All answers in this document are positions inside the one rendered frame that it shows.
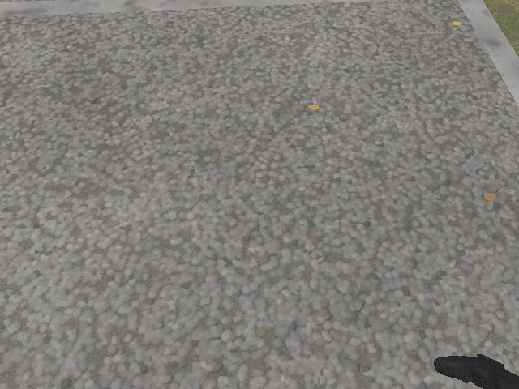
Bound right robot hand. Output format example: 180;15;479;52
434;354;519;389

